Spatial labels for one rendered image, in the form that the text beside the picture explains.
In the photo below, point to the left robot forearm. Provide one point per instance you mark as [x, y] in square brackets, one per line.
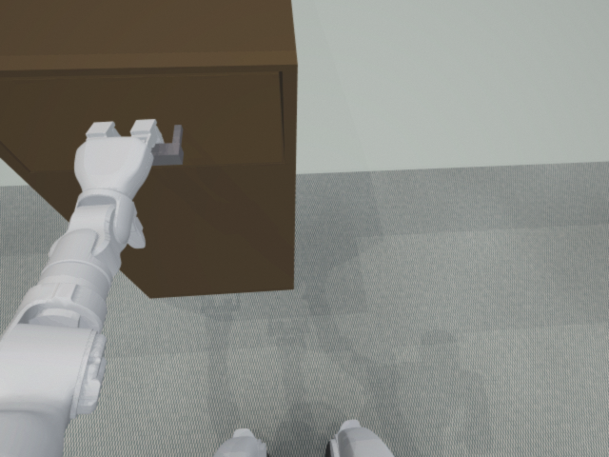
[74, 284]

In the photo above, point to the robot left upper arm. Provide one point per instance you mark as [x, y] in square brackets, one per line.
[48, 375]

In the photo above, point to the handle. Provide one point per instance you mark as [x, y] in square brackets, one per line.
[169, 153]

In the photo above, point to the drawer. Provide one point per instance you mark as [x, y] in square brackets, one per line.
[227, 117]

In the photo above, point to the robot left shin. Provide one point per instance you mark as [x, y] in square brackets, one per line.
[243, 432]

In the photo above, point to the robot shin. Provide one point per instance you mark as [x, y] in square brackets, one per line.
[349, 424]
[243, 432]

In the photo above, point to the left robot hand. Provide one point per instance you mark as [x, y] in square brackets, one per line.
[109, 161]

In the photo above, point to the cabinet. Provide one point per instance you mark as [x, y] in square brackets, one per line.
[209, 229]

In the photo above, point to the robot right shin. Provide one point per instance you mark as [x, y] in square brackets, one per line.
[349, 424]

